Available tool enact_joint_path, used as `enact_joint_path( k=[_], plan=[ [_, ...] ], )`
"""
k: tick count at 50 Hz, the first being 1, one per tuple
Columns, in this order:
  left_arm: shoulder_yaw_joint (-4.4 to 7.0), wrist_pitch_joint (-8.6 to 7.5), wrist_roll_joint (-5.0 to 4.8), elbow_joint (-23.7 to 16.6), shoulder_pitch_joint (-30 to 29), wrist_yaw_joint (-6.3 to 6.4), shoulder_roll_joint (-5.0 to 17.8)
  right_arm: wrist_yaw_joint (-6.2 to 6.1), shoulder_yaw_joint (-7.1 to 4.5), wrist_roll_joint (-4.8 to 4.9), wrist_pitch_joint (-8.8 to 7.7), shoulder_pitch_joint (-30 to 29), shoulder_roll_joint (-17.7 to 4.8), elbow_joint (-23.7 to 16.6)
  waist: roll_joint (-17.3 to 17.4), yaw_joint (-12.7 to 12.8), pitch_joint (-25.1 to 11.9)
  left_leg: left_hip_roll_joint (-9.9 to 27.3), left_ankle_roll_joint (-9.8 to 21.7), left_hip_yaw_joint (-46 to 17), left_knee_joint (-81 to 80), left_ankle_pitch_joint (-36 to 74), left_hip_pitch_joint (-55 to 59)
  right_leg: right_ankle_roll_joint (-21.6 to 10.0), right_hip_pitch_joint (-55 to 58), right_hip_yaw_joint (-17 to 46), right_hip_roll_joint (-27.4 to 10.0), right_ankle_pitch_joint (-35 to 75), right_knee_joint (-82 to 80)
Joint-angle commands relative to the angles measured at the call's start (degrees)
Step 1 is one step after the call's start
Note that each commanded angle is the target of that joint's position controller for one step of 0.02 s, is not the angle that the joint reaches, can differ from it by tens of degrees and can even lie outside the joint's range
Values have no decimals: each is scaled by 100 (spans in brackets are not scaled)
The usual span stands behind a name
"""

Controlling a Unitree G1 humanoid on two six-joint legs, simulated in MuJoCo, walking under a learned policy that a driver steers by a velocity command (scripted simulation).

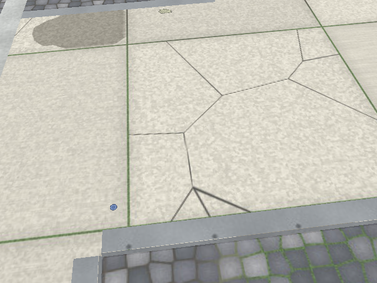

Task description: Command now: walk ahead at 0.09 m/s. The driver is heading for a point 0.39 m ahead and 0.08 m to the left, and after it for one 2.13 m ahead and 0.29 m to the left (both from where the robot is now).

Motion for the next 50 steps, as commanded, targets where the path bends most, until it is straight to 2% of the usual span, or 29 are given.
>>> enact_joint_path(
  k=[1,2,3,4,5,6,7,9,13,19,20,21,23,25,27,29,30,32,33,34,35,36,37,38,39,41,44,47,50],
  plan=[
    [110,46,-12,-187,-65,52,703,-64,-4,4,20,614,-249,94,-702,-208,-388,-61,70,177,-698,101,1201,-618,-507,1038,-1509,1072,-517],
    [101,87,-46,-174,-122,72,687,-78,23,-8,-10,670,-212,156,-573,-286,-296,-65,114,191,-1313,438,1507,-487,-649,1073,-1427,508,-416],
    [85,110,-38,-134,-3,89,621,-99,26,-32,-61,689,-324,195,-352,-259,-212,157,147,-96,-1776,862,1795,-269,-806,1128,-1306,44,-342],
    [74,122,-33,-133,137,93,526,-122,6,-76,-134,806,-556,226,-28,-145,-180,671,217,-617,-1997,1493,1958,-66,-895,1019,-1062,-297,-70],
    [33,163,-121,4,737,76,207,-116,-12,28,-157,503,-748,251,589,314,-50,949,483,-952,-2008,1642,1462,76,-644,683,-562,-661,-199],
    [24,221,-85,172,696,102,257,-59,47,81,-171,356,-437,272,508,183,58,881,469,-927,-2168,1038,779,151,49,644,-554,-499,-269],
    [71,249,-78,192,538,121,397,-33,86,87,-192,321,-277,280,341,112,196,641,323,-750,-2230,780,569,156,266,734,-625,-211,-236],
    [107,261,-68,211,387,117,497,-67,89,99,-196,419,-282,386,308,43,112,395,200,-535,-2234,768,745,122,354,815,-761,53,-218],
    [62,247,-78,366,360,142,317,-91,99,100,-188,549,-222,532,-60,-9,68,396,239,-498,-2179,977,1092,175,221,827,-799,22,-323],
    [42,281,-77,560,384,181,224,-106,120,91,-181,630,-168,692,-152,-27,77,375,252,-473,-2206,991,1095,196,307,823,-824,72,-320],
    [36,284,-72,604,450,178,203,-103,123,83,-176,710,-151,738,-159,-27,-34,314,269,-449,-2241,518,1137,183,339,793,-773,-325,-329],
    [67,297,-65,622,485,172,263,-98,87,74,-160,753,-227,757,-148,-26,13,209,328,-418,-2192,-190,1063,136,263,728,-660,-948,-221],
    [136,340,-34,569,495,135,378,-62,1,43,-108,769,-378,702,-130,-22,372,135,536,-534,-2157,-1928,643,-37,-205,745,-534,-2514,-40],
    [130,322,-27,485,478,90,271,-20,-14,49,-115,852,-309,646,-71,-55,779,278,708,-864,-2241,-2501,416,-140,-624,888,-549,-2921,102],
    [125,232,2,362,343,49,176,-2,-61,49,-174,1065,-342,654,130,-154,708,572,890,-1394,-2459,-2438,776,-129,-915,835,-468,-2414,488],
    [117,121,46,217,156,-15,84,9,-177,42,-213,1360,-583,735,577,-255,485,1123,1189,-2177,-2997,-2561,1348,-40,-1186,332,-231,-1566,1183],
    [129,74,64,160,114,-39,123,12,-219,45,-221,1355,-642,736,612,-238,487,1305,1292,-2352,-3120,-2552,1350,-48,-1176,246,-261,-1394,1322],
    [151,-3,37,163,376,-75,123,28,-250,73,-238,1076,-635,650,500,8,532,1253,1253,-2175,-3039,-2486,792,-126,-574,284,-316,-1455,1100],
    [157,-37,12,283,764,-75,75,41,-251,97,-246,795,-574,559,381,236,583,1031,1119,-1843,-2789,-2351,276,-171,90,307,-280,-1438,699],
    [181,-72,0,477,1357,-45,108,56,-238,118,-275,374,-462,391,41,530,614,643,896,-1297,-2205,-2046,-538,-243,1047,644,-409,-1504,175],
    [295,-114,-27,627,1960,25,514,92,-148,162,-347,-102,-142,100,-1009,795,644,-119,557,-327,-847,-1448,-1614,-502,1832,2154,-1211,-2539,-723],
    [442,-103,-47,780,2476,42,968,129,-125,28,-425,-308,-88,-126,-1794,901,694,-462,418,512,624,-1115,-2447,-880,2380,3654,-2279,-2620,-1424],
    [402,-79,11,733,2271,56,773,149,-212,-127,-451,-444,-447,-139,-953,697,837,-204,476,248,1422,-1129,-2682,-983,2188,3636,-2459,-1825,-1249],
    [358,-91,30,612,1953,55,622,190,-210,-117,-477,-237,-340,-41,-507,436,715,-54,488,102,1739,-822,-2521,-899,2017,3190,-2281,-1120,-1158],
    [337,-119,40,520,1689,55,570,240,-198,-75,-498,-111,-237,26,-392,258,574,53,471,49,1876,-496,-2371,-803,1921,2819,-2113,-783,-1198],
    [270,-183,-1,453,1419,67,421,319,-218,-59,-468,-173,-234,9,-487,90,483,131,358,145,1779,-9,-2176,-623,1752,2103,-1754,-28,-1341],
    [199,-231,-39,557,1601,78,323,340,-197,-62,-371,-601,-149,-184,-639,65,450,7,220,454,1485,447,-2067,-543,1587,1376,-1464,1630,-1229],
    [163,-245,-26,564,1582,77,373,340,-99,-6,-336,-1393,-24,-529,-756,152,596,-128,201,704,347,903,-1519,-503,1112,952,-1272,2248,-1250],
    [182,-267,-25,611,1610,86,540,304,-88,33,-315,-1623,-143,-701,-910,141,577,-287,406,874,-426,1083,-713,-476,1043,819,-1396,3011,-1164]
  ],
)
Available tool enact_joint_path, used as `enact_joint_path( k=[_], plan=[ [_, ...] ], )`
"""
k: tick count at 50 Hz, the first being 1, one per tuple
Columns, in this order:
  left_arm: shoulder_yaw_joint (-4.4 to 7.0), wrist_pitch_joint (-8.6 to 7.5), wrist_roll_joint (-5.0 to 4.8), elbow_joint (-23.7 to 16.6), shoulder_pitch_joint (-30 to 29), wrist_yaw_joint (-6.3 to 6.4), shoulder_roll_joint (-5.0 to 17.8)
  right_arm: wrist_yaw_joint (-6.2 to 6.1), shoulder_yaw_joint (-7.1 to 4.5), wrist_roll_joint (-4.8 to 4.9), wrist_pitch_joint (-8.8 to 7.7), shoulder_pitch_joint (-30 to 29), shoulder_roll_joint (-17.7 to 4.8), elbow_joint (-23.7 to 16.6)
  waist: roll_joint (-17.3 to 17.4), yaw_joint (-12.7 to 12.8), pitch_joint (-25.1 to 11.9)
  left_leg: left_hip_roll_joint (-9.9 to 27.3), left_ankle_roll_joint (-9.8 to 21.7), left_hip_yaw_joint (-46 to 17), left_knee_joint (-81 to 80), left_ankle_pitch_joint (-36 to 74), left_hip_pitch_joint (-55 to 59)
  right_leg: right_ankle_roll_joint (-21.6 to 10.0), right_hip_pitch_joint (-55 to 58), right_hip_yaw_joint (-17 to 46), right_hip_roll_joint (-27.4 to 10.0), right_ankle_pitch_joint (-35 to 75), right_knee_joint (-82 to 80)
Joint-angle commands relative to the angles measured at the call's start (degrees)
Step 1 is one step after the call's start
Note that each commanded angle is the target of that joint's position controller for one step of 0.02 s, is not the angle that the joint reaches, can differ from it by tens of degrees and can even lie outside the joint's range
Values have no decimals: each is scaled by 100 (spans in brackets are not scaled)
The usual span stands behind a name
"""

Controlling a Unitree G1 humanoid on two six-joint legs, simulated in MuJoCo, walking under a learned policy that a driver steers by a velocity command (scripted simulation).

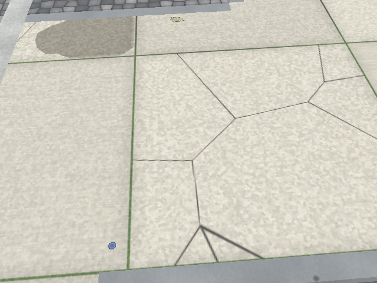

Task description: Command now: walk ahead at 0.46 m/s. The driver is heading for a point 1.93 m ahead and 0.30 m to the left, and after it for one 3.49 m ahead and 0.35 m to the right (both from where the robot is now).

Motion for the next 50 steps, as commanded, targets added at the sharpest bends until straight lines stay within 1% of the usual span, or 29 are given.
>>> enact_joint_path(
  k=[1,3,4,5,6,7,8,9,10,12,14,16,21,26,29,31,32,33,34,35,36,37,38,39,41,44,45,47,50],
  plan=[
    [113,-83,-7,-113,103,21,838,-50,-10,33,-41,-346,-253,-432,-772,-265,557,-322,229,311,-592,190,766,-601,-792,425,-1406,4739,130],
    [154,-77,-7,-124,-52,36,986,-130,-131,32,-99,582,-496,-169,-709,-703,27,-562,462,294,-754,-7,1728,-476,-516,256,-1419,6088,1310],
    [172,-47,-27,-147,-155,35,1040,-173,-212,13,-145,1466,-606,135,-587,-1078,-408,-624,577,287,-1128,153,2709,-385,-716,132,-1291,5953,2361],
    [150,-31,-40,-224,-164,10,959,-225,-328,-100,-187,2310,-909,369,-360,-1364,-857,43,760,-435,-1249,-365,3972,-326,-1670,44,-1076,4494,3752],
    [42,-4,-146,-384,278,-53,317,-226,-445,-228,-193,2797,-1448,384,791,-1117,-1578,1807,1340,-3074,-1652,-1350,5225,-144,-3292,-215,-235,453,6051],
    [170,24,-112,-382,258,-87,637,-149,-443,-29,-127,2432,-1411,363,722,-987,-1683,2143,1696,-4776,-2695,-1923,4965,-219,-4039,485,114,-864,7004],
    [222,50,-41,-583,-333,-91,788,-140,-356,77,-125,1662,-1098,242,391,-657,-655,1960,1485,-3922,-2870,-2509,4079,-283,-4443,554,-339,-308,6987],
    [223,24,6,-695,-746,-121,771,-112,-248,100,-177,1257,-685,162,49,-581,-114,1717,1317,-3207,-3091,-2047,3215,-286,-4339,500,-545,126,6635],
    [227,44,25,-696,-820,-133,647,-115,-186,67,-234,1130,-495,187,-50,-379,90,1446,1121,-2658,-3205,-1422,2695,-269,-4044,502,-708,314,6284],
    [212,184,127,-639,-613,-182,432,-167,-83,43,-325,1342,-247,357,39,-120,104,1123,938,-1888,-3287,-456,2146,-149,-3493,478,-842,348,5803],
    [225,277,129,-730,-787,-212,405,-189,-85,33,-400,1691,-369,477,96,-81,146,1014,958,-1547,-3349,103,2104,-59,-3592,347,-870,467,5499],
    [239,335,126,-941,-1325,-239,479,-195,-96,41,-412,1915,-509,520,142,-134,295,945,954,-1346,-3527,70,2199,42,-4035,238,-961,852,5082],
    [213,333,47,-1392,-2618,-289,493,-197,-40,58,-400,2499,-480,589,152,-457,460,785,804,-972,-3572,882,2801,223,-4550,-18,-915,1775,3587],
    [170,290,16,-1677,-3417,-297,481,-253,-21,19,-397,3032,-500,748,260,-719,466,897,788,-795,-3273,1882,3696,125,-4546,-241,-667,1902,2638],
    [192,229,15,-1812,-3558,-284,561,-305,-45,-38,-371,3054,-589,806,312,-665,474,1089,794,-767,-2893,2716,4198,-73,-4395,-282,-532,1399,2281],
    [258,174,16,-1680,-2999,-230,674,-327,-73,-49,-364,2849,-695,789,415,-353,188,1082,657,-614,-2164,4240,4202,-286,-3452,-416,-217,944,2028],
    [327,133,28,-1437,-2243,-183,779,-318,-85,-37,-346,2765,-745,790,376,-30,-194,975,571,-505,-1322,4687,4112,-417,-2578,-495,-24,985,1749],
    [427,73,112,-1116,-1221,-122,988,-305,-66,12,-341,2660,-708,736,241,387,-741,770,455,-341,-150,4006,3389,-602,-1149,-254,-240,1223,1553],
    [578,46,272,-978,-263,-52,1572,-253,39,166,-357,2762,-339,488,-534,578,-1586,322,257,-58,1790,1708,1777,-1051,595,1606,-1796,652,1473],
    [649,136,155,-931,-246,-114,1758,-207,-9,288,-362,3199,-268,507,-1425,323,-2177,-679,133,-284,3540,-2190,326,-1734,1357,4117,-2838,657,672],
    [582,184,13,-1040,-936,-152,1496,-236,-114,144,-324,2669,-659,440,-501,106,-1384,-228,229,-839,3759,-1770,-187,-1509,672,3453,-2506,378,577],
    [475,154,-22,-1122,-1444,-172,1126,-211,-100,98,-357,2199,-557,297,-295,-5,-667,-21,232,-837,3510,-1307,-251,-1347,-187,2671,-2293,588,392],
    [394,112,3,-1105,-1669,-178,847,-196,-92,83,-352,2063,-424,286,-134,-205,-244,179,224,-807,3114,-1032,-36,-1112,-868,2101,-2008,1021,170],
    [332,68,-12,-1011,-1654,-151,671,-171,-107,-24,-281,2031,-375,260,-225,-365,-70,300,177,-815,2791,-920,208,-936,-1297,1691,-1768,1357,64],
    [286,-12,-20,-850,-1411,-116,595,-98,-87,-103,-134,2211,-186,317,-335,-525,-58,323,68,-709,2515,-811,530,-832,-1610,1251,-1546,1835,-61],
    [320,-79,-42,-726,-1082,-105,858,-36,-98,-115,-25,1696,-218,106,-350,-556,114,430,-84,-541,2081,-417,89,-886,-1626,911,-1449,2113,-279],
    [313,-78,-41,-706,-986,-108,871,-27,-98,-109,-9,1409,-254,2,-351,-508,198,476,-136,-493,1853,-210,-106,-885,-1585,843,-1417,2123,-354],
    [258,-71,-34,-676,-870,-110,804,-42,-74,-66,-14,969,-250,-144,-322,-464,360,430,-236,-337,1172,115,-145,-821,-1579,507,-1297,3504,-223],
    [205,-58,-34,-587,-654,-100,798,-93,35,14,-55,583,-72,-219,-477,-329,216,128,-207,-22,63,603,518,-588,-1531,1,-1071,4939,139]
  ],
)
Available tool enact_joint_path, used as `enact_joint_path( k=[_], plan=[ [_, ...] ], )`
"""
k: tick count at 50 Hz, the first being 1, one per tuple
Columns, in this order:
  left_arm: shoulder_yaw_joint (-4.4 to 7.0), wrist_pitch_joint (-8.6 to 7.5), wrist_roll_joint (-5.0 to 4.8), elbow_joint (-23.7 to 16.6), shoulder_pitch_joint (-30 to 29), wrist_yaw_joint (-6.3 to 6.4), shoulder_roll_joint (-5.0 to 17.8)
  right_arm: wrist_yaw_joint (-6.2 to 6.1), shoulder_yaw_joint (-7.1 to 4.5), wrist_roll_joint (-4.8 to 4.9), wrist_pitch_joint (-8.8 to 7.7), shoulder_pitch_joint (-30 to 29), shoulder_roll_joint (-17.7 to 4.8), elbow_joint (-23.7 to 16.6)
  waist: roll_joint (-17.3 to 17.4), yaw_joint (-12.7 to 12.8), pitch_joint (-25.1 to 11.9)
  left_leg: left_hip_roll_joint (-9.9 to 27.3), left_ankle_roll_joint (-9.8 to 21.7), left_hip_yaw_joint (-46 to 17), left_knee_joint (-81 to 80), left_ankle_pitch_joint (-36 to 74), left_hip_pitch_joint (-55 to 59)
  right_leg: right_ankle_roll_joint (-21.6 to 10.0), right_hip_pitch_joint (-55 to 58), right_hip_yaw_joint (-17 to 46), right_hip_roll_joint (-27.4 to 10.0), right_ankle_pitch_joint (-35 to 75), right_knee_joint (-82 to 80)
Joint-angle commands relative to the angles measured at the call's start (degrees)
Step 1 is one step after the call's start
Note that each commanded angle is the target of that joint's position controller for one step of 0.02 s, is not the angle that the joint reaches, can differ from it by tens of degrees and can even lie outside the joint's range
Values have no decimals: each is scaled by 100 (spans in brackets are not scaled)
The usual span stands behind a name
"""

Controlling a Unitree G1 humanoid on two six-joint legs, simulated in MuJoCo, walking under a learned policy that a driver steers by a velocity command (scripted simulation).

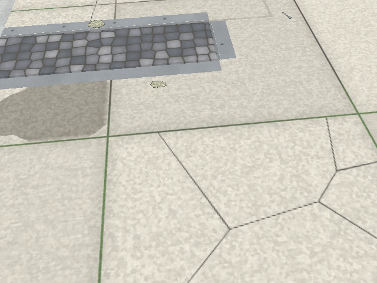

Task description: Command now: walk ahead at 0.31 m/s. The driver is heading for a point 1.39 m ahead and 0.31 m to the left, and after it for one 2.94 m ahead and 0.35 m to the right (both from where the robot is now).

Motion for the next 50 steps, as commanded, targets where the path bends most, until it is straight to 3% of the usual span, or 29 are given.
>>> enact_joint_path(
  k=[1,5,7,8,9,10,11,12,13,14,16,19,21,26,28,29,30,31,32,33,34,37,42,45,48,50],
  plan=[
    [43,-68,-2,-176,156,30,642,-48,79,65,-43,-79,-8,-199,-699,-74,62,-389,13,453,-815,560,763,-374,-444,316,-1266,4326,-43],
    [24,11,50,-81,145,118,653,-157,48,31,-122,117,-217,-83,-860,-144,-62,-561,253,322,-1371,222,1190,-352,127,469,-1491,4598,641],
    [47,47,4,-72,-35,159,717,-215,-23,-20,-240,969,-335,254,-601,-541,-307,-701,406,314,-2304,658,2072,-180,234,477,-1366,4432,1687],
    [35,41,-43,-96,118,169,678,-242,-84,-85,-341,1453,-598,411,-227,-616,-685,-170,490,-92,-2366,2750,3045,1,-230,369,-1100,3261,2507],
    [-52,74,-208,-101,741,200,297,-234,-148,-155,-370,1923,-947,445,581,-470,-1515,1328,1174,-1339,-1798,5787,4458,183,-1240,95,-543,-49,4058],
    [-23,207,-304,117,1202,203,240,-197,-96,95,-279,1819,-769,430,908,-372,-2214,1908,1942,-2252,-1994,6320,4620,278,-1573,471,-68,-2557,5008],
    [34,321,-105,116,868,202,433,-176,-45,209,-213,1338,-595,297,390,-259,-1724,1693,1917,-1976,-2370,4915,3889,310,-1748,786,-278,-2545,5201],
    [42,372,61,8,330,173,383,-202,23,182,-165,897,-383,238,206,-214,-1010,1423,1723,-1723,-2726,3592,3185,338,-1940,798,-378,-2334,5139],
    [39,415,116,-29,54,146,294,-252,97,131,-131,652,-206,226,84,-90,-541,1145,1463,-1385,-3047,2844,2556,380,-1859,839,-539,-1994,4765],
    [30,479,132,-45,-27,129,240,-304,135,103,-108,519,-138,238,168,43,-363,893,1257,-1074,-3241,2383,2102,431,-1594,828,-635,-1731,4328],
    [-23,596,112,129,218,142,76,-317,148,42,-101,561,-177,311,216,154,-478,620,1052,-745,-3292,1992,1869,491,-1123,640,-552,-1512,3746],
    [-4,639,141,86,4,142,248,-237,-36,89,-33,942,-656,414,393,-9,-564,649,1091,-1221,-3895,-1481,2039,416,-1412,391,-498,-1538,3451],
    [19,605,160,-59,-327,77,344,-217,-93,100,52,946,-693,412,492,-38,-289,748,1046,-1508,-4294,-2737,1846,344,-1596,322,-536,-1447,3328],
    [-4,457,113,-45,-165,27,176,-213,-186,141,118,895,-719,418,283,100,-127,684,943,-1313,-4382,-3046,1440,122,-954,115,-432,-1342,2412],
    [-20,411,83,139,347,57,78,-216,-225,201,175,729,-726,381,211,322,11,518,830,-1100,-4129,-3375,1058,-49,-247,-82,-340,-909,1333],
    [-15,391,87,268,650,90,100,-212,-226,200,201,559,-633,314,13,427,246,300,691,-887,-3685,-3417,699,-163,106,-5,-326,-949,672],
    [13,337,133,338,974,148,311,-189,-168,201,193,350,-361,163,-726,498,330,-80,495,-426,-2559,-3181,-25,-328,575,992,-1024,-1813,-117],
    [81,299,86,249,1011,186,717,-143,-42,224,144,302,127,-1,-1751,388,191,-831,233,446,-876,-2557,-746,-569,845,3002,-2397,-3237,-995],
    [188,312,52,217,635,226,1004,-92,-113,-9,132,86,-223,-100,-1352,213,848,-680,227,55,-277,-1651,-970,-795,-183,3545,-2730,-3762,-1318],
    [157,272,24,66,163,236,843,-2,-140,-37,92,126,-356,-117,-1026,-87,891,-495,185,-201,-22,-1132,-752,-715,-539,3259,-2509,-3417,-1359],
    [148,212,-6,-1,-20,201,768,54,-170,-28,53,241,-434,-53,-856,-215,747,-477,121,-191,59,-889,-653,-557,-447,2801,-2253,-2802,-1324],
    [126,57,-14,25,249,161,610,117,-191,-78,43,286,-362,48,-658,-188,363,-429,-48,52,449,-437,-579,-441,-60,1864,-1801,-1395,-1088],
    [105,-23,44,115,787,133,553,90,-107,-23,49,-667,-186,-323,-791,152,515,-265,-217,228,-152,-86,-807,-594,212,1430,-1725,-200,-936],
    [113,-47,67,135,936,133,635,100,-55,12,14,-1110,-159,-534,-933,311,544,-299,-136,362,-817,-97,-471,-607,323,1188,-1728,753,-705],
    [152,-44,81,144,896,131,775,88,-53,21,-27,-1173,-254,-665,-1042,273,520,-390,111,495,-1289,-439,48,-539,442,1052,-1840,1629,-354],
    [185,-30,71,119,678,122,890,38,-106,29,-73,-669,-350,-581,-1048,-23,321,-630,328,625,-1599,-621,1036,-416,297,898,-1871,2869,229]
  ],
)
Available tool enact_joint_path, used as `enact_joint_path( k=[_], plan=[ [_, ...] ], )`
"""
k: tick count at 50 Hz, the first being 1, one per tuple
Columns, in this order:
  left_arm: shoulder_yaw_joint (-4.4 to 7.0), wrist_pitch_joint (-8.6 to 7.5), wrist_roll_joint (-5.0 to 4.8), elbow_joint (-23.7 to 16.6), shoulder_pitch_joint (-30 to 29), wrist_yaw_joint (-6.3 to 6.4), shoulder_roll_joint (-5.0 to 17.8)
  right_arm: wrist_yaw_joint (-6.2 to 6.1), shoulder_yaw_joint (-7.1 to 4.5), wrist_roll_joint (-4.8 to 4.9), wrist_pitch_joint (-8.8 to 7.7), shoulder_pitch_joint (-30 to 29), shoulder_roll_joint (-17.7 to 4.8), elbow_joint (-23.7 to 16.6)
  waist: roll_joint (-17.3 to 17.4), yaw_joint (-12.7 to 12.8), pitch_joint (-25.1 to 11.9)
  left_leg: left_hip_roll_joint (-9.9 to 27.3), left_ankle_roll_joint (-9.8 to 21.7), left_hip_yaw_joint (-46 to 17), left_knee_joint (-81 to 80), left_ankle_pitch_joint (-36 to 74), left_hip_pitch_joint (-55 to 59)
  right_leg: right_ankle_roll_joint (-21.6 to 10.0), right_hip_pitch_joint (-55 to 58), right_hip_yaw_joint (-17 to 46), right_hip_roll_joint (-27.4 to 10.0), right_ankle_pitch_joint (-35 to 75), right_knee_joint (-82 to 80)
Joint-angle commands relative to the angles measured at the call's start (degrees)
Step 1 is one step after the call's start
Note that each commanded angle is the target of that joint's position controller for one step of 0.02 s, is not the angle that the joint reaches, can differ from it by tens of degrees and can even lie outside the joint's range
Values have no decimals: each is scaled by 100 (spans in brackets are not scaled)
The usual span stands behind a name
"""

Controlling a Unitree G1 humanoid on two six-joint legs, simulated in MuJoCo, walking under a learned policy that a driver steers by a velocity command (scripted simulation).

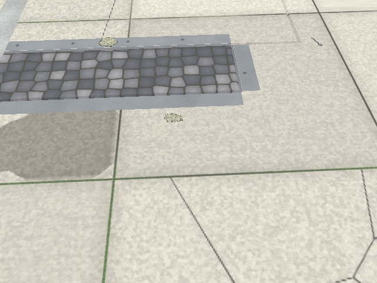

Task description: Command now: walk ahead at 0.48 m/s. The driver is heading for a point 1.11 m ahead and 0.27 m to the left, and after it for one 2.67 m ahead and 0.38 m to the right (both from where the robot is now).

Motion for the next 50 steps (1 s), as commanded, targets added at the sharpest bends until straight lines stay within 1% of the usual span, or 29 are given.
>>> enact_joint_path(
  k=[1,2,3,4,5,6,7,9,11,14,16,19,23,25,26,27,28,29,30,31,32,33,34,36,38,41,43,46,50],
  plan=[
    [178,-7,-34,-108,-3,2,985,-91,-158,17,-173,612,-481,-138,-708,-721,158,-469,325,325,-626,-12,1446,-811,-654,340,-1229,4530,1275],
    [156,0,-54,-143,-55,-14,934,-157,-264,-41,-244,1626,-701,201,-417,-1094,-477,-388,459,192,-681,19,2851,-681,-1226,76,-930,4346,2482],
    [51,7,-162,-362,25,-55,574,-220,-395,-198,-307,2634,-1255,329,430,-1391,-1317,1185,836,-1723,-969,-1139,4523,-463,-2761,-191,-524,2288,4385],
    [38,-13,-210,-429,336,-94,303,-176,-469,-138,-260,2885,-1672,430,1415,-1221,-1809,2294,1359,-4305,-2039,-1456,5012,-392,-4010,79,375,-1128,5890],
    [155,25,-98,-490,-220,-94,697,-161,-404,-18,-211,2197,-1398,371,640,-963,-1030,1996,1201,-3942,-2148,-1869,4232,-530,-4404,601,-67,-654,6353],
    [155,0,-70,-624,-644,-138,670,-140,-283,17,-235,1584,-962,239,275,-781,-313,1776,1046,-3092,-2210,-1544,3344,-571,-4445,526,-328,-20,6197],
    [143,-9,-74,-631,-784,-159,552,-114,-191,16,-277,1277,-655,208,138,-612,-35,1467,881,-2452,-2395,-915,2724,-574,-4186,484,-499,371,5875],
    [139,128,50,-582,-625,-209,407,-148,-74,55,-343,1267,-324,321,353,-339,103,1064,705,-1640,-2568,-99,2142,-472,-3719,412,-638,554,5471],
    [152,230,65,-639,-714,-258,378,-189,-53,66,-419,1641,-356,478,358,-278,130,976,773,-1343,-2618,654,2129,-385,-3759,284,-620,641,5300],
    [144,311,77,-908,-1439,-298,407,-216,-53,78,-450,2029,-496,604,274,-339,354,938,861,-1076,-2775,1086,2299,-241,-4385,135,-704,1120,4808],
    [122,318,55,-1115,-1999,-314,428,-214,-21,79,-446,2229,-464,649,245,-441,474,867,868,-920,-2820,1412,2425,-161,-4625,44,-699,1478,4242],
    [40,291,-2,-1369,-2708,-334,345,-219,9,81,-458,2458,-472,706,256,-587,550,743,791,-649,-2798,2006,2521,-140,-4371,-166,-518,1949,3175],
    [6,257,-29,-1591,-3265,-314,408,-269,8,50,-441,2834,-546,865,279,-735,597,905,789,-575,-2645,2583,3225,-314,-4250,-302,-326,2001,2423],
    [28,218,-29,-1650,-3277,-293,483,-305,-7,15,-417,2819,-596,907,283,-663,576,1023,774,-532,-2359,3233,3601,-474,-4103,-316,-227,1672,2191],
    [52,193,-28,-1623,-3115,-271,530,-321,-17,1,-410,2733,-641,903,315,-554,477,1038,725,-465,-2062,3953,3700,-576,-3795,-370,-98,1427,2086],
    [95,168,-24,-1527,-2767,-231,609,-332,-37,-15,-398,2666,-708,905,378,-395,270,1037,664,-412,-1589,4740,3761,-682,-3312,-434,81,1162,2019],
    [160,132,-14,-1308,-2082,-184,715,-329,-53,-23,-370,2604,-759,910,361,-114,-87,956,599,-340,-762,5152,3744,-805,-2569,-496,268,1077,1802],
    [250,77,58,-994,-1095,-129,888,-318,-40,14,-348,2518,-736,870,229,287,-596,757,495,-189,423,4548,3134,-974,-1242,-336,140,1335,1533],
    [396,53,212,-840,-176,-59,1430,-268,47,151,-356,2621,-430,652,-448,469,-1366,341,331,66,2311,2398,1606,-1384,428,1328,-1263,810,1475],
    [467,107,180,-834,-168,-116,1721,-220,64,278,-345,3198,-112,644,-1350,116,-1877,-729,200,-152,4135,-2161,-68,-2114,1321,3988,-2559,823,730],
    [416,162,-39,-898,-728,-153,1457,-244,-67,140,-310,2588,-580,589,-452,-1,-1283,-349,308,-839,4364,-1692,-509,-1881,702,3692,-2193,302,505],
    [310,146,-89,-989,-1289,-166,1099,-219,-66,109,-346,2127,-536,429,-319,-170,-474,-106,318,-801,4094,-1145,-626,-1676,-199,2818,-2007,407,299],
    [229,101,-58,-1016,-1565,-176,804,-209,-52,102,-347,2003,-416,439,-117,-336,-132,82,319,-801,3756,-832,-413,-1448,-828,2206,-1759,785,70],
    [128,19,-64,-890,-1565,-116,505,-151,-42,-27,-186,2224,-230,540,-276,-624,66,241,215,-814,3300,-638,138,-1103,-1574,1329,-1399,1266,-192],
    [133,-92,-67,-755,-1241,-92,610,-90,-56,-50,-57,2186,-165,518,-318,-687,112,239,152,-768,3152,-494,152,-1046,-1701,930,-1338,1654,-325],
    [160,-155,-53,-701,-992,-79,789,-38,-73,-30,46,1533,-227,275,-327,-638,352,343,67,-737,2764,121,-504,-946,-1589,430,-1276,1738,-563],
    [138,-159,-51,-686,-834,-72,765,-16,-74,-3,49,1087,-259,111,-326,-552,449,341,21,-686,2307,536,-825,-863,-1406,125,-1205,2022,-597],
    [105,-163,-66,-674,-694,-43,753,20,-17,18,12,524,-180,-96,-360,-435,506,260,3,-395,1340,1058,-785,-727,-1180,-340,-1102,2583,-533],
    [102,-130,-56,-536,-254,46,825,63,52,-9,-10,-167,-132,-402,-388,-211,594,123,163,99,420,1070,-742,-691,-465,-715,-1275,3445,-303]
  ],
)
Next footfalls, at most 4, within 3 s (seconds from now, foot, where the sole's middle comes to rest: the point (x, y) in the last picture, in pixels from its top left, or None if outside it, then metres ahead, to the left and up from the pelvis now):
0.04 left None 0.17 0.11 -0.77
0.58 right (228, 279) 0.50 -0.06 -0.77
1.14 left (181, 206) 0.76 0.13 -0.77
1.68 right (190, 133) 1.14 0.12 -0.77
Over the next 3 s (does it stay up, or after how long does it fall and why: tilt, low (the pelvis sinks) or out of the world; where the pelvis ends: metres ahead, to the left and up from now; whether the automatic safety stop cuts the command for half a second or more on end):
stays up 1.20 0.27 0.00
